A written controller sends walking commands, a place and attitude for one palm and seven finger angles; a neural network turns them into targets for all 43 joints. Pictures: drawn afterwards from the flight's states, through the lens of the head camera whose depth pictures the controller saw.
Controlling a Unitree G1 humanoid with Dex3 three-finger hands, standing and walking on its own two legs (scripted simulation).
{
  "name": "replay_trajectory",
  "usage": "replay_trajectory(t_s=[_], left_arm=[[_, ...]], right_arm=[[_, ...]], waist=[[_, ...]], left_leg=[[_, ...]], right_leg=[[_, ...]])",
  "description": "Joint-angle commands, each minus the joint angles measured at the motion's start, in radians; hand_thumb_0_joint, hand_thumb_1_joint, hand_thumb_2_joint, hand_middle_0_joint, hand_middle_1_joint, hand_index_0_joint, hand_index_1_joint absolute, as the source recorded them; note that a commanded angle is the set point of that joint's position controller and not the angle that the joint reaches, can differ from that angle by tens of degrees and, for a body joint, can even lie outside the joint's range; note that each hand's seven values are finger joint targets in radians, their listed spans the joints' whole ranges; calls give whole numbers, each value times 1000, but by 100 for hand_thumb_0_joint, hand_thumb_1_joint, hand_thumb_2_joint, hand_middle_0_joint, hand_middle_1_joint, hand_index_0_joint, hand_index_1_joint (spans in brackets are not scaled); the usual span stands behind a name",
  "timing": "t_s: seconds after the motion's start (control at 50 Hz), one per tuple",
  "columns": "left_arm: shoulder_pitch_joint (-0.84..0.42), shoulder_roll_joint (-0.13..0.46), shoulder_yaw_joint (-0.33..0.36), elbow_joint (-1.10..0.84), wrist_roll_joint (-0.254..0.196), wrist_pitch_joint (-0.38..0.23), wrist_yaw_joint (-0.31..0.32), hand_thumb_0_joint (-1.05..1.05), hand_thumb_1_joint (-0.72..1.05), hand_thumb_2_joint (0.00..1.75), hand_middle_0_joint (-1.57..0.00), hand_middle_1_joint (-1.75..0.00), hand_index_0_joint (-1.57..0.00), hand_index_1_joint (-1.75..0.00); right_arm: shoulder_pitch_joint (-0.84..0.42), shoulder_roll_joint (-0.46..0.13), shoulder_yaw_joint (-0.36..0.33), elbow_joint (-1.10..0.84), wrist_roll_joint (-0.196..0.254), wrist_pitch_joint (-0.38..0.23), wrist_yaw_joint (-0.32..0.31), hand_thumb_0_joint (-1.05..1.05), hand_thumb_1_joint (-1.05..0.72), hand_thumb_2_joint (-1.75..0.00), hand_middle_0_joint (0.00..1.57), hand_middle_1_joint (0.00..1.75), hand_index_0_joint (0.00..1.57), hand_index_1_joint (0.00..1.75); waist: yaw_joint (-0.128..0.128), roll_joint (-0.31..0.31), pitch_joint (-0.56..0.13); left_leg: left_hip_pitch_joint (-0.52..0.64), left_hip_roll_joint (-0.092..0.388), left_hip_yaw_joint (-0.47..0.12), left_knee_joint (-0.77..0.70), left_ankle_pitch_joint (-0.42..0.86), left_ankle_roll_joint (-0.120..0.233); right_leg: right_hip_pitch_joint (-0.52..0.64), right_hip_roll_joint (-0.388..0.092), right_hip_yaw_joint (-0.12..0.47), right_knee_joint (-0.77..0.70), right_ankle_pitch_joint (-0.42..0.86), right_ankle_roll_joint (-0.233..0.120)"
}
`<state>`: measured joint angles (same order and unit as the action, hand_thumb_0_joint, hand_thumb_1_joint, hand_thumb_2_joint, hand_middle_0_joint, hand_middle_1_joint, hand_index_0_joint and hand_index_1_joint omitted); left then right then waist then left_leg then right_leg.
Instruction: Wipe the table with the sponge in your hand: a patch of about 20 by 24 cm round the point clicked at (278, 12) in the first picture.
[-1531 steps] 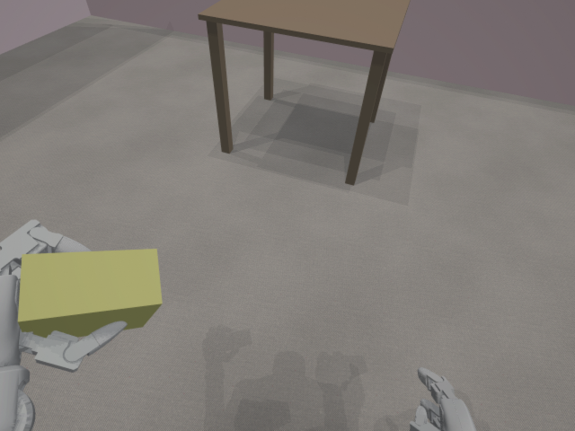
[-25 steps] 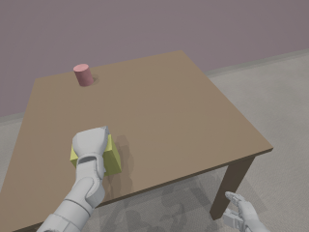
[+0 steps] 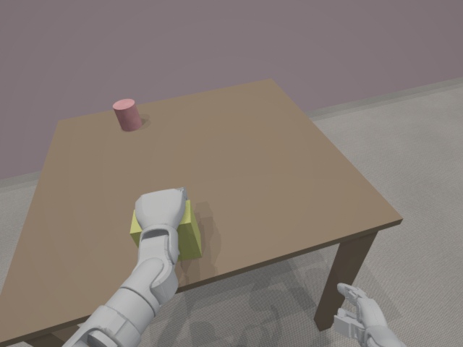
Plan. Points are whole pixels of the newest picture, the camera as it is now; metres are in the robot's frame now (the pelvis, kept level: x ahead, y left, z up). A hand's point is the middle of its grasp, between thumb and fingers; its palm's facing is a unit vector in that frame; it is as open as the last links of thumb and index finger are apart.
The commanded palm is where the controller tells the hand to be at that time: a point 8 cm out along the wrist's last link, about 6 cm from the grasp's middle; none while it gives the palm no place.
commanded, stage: slide across to the third lane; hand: left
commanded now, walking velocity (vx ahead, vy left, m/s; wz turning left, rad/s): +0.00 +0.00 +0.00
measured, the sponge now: (171, 239) +0.32 +0.18 +0.00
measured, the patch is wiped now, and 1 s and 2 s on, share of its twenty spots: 0.85 0.85 1.00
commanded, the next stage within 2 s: wipe forward along the third lane in 0.16 s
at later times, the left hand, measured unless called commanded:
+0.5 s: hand (184, 217) +0.35 +0.15 +0.04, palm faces -0.05 -0.04 -1.00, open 10.0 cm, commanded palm +0.33 +0.14 +0.08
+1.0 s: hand (186, 197) +0.40 +0.16 +0.04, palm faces -0.08 -0.02 -1.00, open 10.0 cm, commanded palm +0.39 +0.16 +0.07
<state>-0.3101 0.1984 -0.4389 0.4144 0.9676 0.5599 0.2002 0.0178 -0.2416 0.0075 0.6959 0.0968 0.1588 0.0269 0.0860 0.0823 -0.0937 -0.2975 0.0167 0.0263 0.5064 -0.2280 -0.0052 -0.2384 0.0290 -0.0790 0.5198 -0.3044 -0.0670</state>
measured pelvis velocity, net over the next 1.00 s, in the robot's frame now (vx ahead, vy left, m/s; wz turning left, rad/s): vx -0.02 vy -0.02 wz -0.02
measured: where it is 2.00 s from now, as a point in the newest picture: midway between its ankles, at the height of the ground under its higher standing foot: outside the picture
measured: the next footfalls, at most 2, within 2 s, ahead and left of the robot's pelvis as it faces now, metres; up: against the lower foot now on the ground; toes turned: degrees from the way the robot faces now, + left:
none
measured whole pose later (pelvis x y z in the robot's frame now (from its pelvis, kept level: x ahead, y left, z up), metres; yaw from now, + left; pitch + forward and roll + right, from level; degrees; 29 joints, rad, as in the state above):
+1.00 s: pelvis -0.02 -0.02 -0.01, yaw -1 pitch +7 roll +1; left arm -0.74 0.20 -0.23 1.03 0.95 0.45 0.28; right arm 0.17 -0.26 -0.01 0.78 0.08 0.15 -0.03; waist -0.03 0.06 -0.13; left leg -0.48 0.05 0.03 0.56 -0.22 0.00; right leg -0.43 0.06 -0.08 0.57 -0.28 -0.09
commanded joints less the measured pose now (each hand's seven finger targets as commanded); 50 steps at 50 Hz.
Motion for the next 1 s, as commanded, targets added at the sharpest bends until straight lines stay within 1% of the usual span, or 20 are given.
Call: replay_trajectory(t_s=[0.0, 0.04, 0.06, 0.12, 0.16, 0.2, 0.26, 0.3, 0.34, 0.36, 0.42, 0.46, 0.64, 0.76, 0.8, 0.82, 0.88, 0.9, 0.94, 0.98], left_arm=[[-345, -54, 3, -102, -29, -36, 20, 0, 10, 130, -120, -160, -120, -160], [-347, -78, -12, -80, -30, -39, 22, 0, 10, 130, -120, -160, -120, -160], [-348, -45, 23, -85, -39, -42, 23, 0, 10, 130, -120, -160, -120, -160], [-398, -84, -10, -38, -32, -40, 34, 0, 10, 130, -120, -160, -120, -160], [-430, -62, 19, -21, -39, -42, 40, 0, 10, 130, -120, -160, -120, -160], [-446, -98, -7, 15, -37, -42, 51, 0, 10, 130, -120, -160, -120, -160], [-424, -30, 66, 47, -42, -37, 58, 0, 10, 130, -120, -160, -120, -160], [-507, -72, 25, 100, -29, -35, 66, 0, 10, 130, -120, -160, -120, -160], [-543, -56, 42, 143, -20, -36, 73, 0, 10, 130, -120, -160, -120, -160], [-522, -11, 93, 149, -22, -39, 74, 0, 10, 130, -120, -160, -120, -160], [-561, -48, 64, 216, -16, -46, 84, 0, 10, 130, -120, -160, -120, -160], [-556, -10, 110, 241, -21, -52, 86, 0, 10, 130, -120, -160, -120, -160], [-677, 50, 155, 424, -3, -62, 104, 0, 10, 130, -120, -160, -120, -160], [-697, 92, 204, 478, -10, -83, 109, 0, 10, 130, -120, -160, -120, -160], [-702, 125, 216, 504, 1, -84, 112, 0, 10, 130, -120, -160, -120, -160], [-713, 112, 205, 500, -1, -88, 113, 0, 10, 130, -120, -160, -120, -160], [-747, 163, 233, 518, 4, -97, 112, 0, 10, 130, -120, -160, -120, -160], [-754, 145, 218, 524, 4, -98, 112, 0, 10, 130, -120, -160, -120, -160], [-766, 193, 247, 554, 12, -100, 112, 0, 10, 130, -120, -160, -120, -160], [-775, 184, 242, 549, 5, -108, 111, 0, 10, 130, -120, -160, -120, -160]], right_arm=[[-205, -92, -33, -152, 5, -50, -1, 0, -90, -90, 20, 30, 20, 30], [-200, -91, -35, -152, 5, -51, 2, 0, -90, -90, 20, 30, 20, 30], [-203, -95, -37, -154, 2, -50, 0, 0, -90, -90, 20, 30, 20, 30], [-194, -90, -37, -144, 5, -51, 0, 0, -90, -90, 20, 30, 20, 30], [-198, -93, -37, -140, 3, -51, -3, 0, -90, -90, 20, 30, 20, 30], [-185, -88, -39, -134, 5, -54, 1, 0, -90, -90, 20, 30, 20, 30], [-192, -96, -40, -131, 1, -48, -5, 0, -90, -90, 20, 30, 20, 30], [-174, -92, -37, -118, 4, -47, -11, 0, -90, -90, 20, 30, 20, 30], [-158, -94, -38, -107, 1, -48, -17, 0, -90, -90, 20, 30, 20, 30], [-158, -97, -41, -106, -3, -46, -21, 0, -90, -90, 20, 30, 20, 30], [-129, -95, -41, -96, -4, -47, -24, 0, -90, -90, 20, 30, 20, 30], [-125, -98, -42, -95, -7, -43, -29, 0, -90, -90, 20, 30, 20, 30], [-58, -107, -38, -66, -11, -39, -55, 0, -90, -90, 20, 30, 20, 30], [-15, -111, -45, -67, -16, -41, -60, 0, -90, -90, 20, 30, 20, 30], [3, -118, -46, -58, -18, -40, -61, 0, -90, -90, 20, 30, 20, 30], [13, -117, -46, -59, -19, -42, -59, 0, -90, -90, 20, 30, 20, 30], [30, -125, -49, -54, -18, -44, -63, 0, -90, -90, 20, 30, 20, 30], [41, -124, -49, -52, -19, -48, -62, 0, -90, -90, 20, 30, 20, 30], [55, -130, -48, -43, -19, -51, -63, 0, -90, -90, 20, 30, 20, 30], [64, -130, -52, -47, -19, -56, -63, 0, -90, -90, 20, 30, 20, 30]], waist=[[-44, -160, -168], [-41, -158, -179], [-34, -183, -191], [-49, -177, -174], [-41, -169, -178], [-50, -163, -182], [-34, -192, -183], [-67, -192, -147], [-65, -174, -157], [-48, -184, -176], [-72, -181, -175], [-56, -196, -195], [-99, -187, -146], [-102, -199, -222], [-106, -171, -215], [-111, -175, -223], [-123, -183, -216], [-129, -177, -217], [-132, -173, -204], [-131, -163, -232]], left_leg=[[111, -42, -21, -22, 129, 51], [112, -43, -21, -16, 136, 52], [105, -43, -25, -22, 133, 52], [97, -43, -19, -17, 115, 51], [94, -42, -26, -25, 102, 49], [95, -44, -21, -13, 104, 51], [70, -42, -20, -26, 89, 47], [63, -43, -13, -18, 62, 50], [54, -45, -16, -18, 49, 49], [49, -42, -19, -26, 55, 47], [37, -44, -10, -10, 53, 50], [19, -41, -11, -15, 53, 49], [-56, -35, -2, -2, -19, 47], [-92, -30, -3, 14, 18, 50], [-98, -27, 2, 21, 12, 50], [-100, -28, 5, 24, 14, 51], [-118, -25, 1, 27, 13, 53], [-120, -26, 3, 30, 10, 55], [-137, -23, 1, 30, 0, 54], [-131, -23, 1, 30, 8, 56]], right_leg=[[-19, -11, 82, -96, 263, 5], [-19, -12, 81, -92, 275, 4], [-5, -10, 91, -99, 275, 4], [-29, -15, 83, -98, 253, 8], [-36, -10, 89, -105, 222, 4], [-43, -13, 77, -94, 226, 6], [-27, -13, 95, -112, 213, 8], [-67, -16, 86, -111, 180, 13], [-77, -15, 86, -106, 162, 10], [-60, -13, 98, -114, 163, 8], [-73, -19, 90, -102, 181, 15], [-56, -19, 103, -106, 190, 15], [-123, -27, 118, -115, 66, 30], [-74, -29, 127, -92, 172, 37], [-85, -32, 131, -89, 164, 38], [-81, -32, 132, -89, 179, 39], [-85, -30, 140, -90, 179, 43], [-89, -32, 139, -91, 179, 43], [-98, -32, 143, -94, 163, 43], [-89, -29, 138, -90, 167, 45]])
